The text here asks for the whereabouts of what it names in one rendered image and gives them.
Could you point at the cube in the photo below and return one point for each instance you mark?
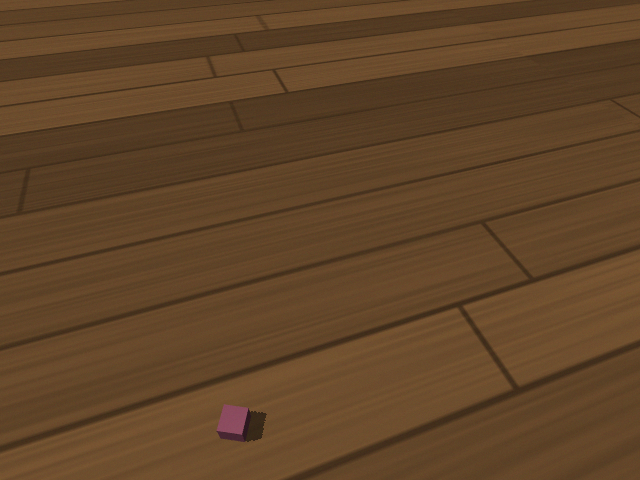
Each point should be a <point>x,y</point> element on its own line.
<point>234,423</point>

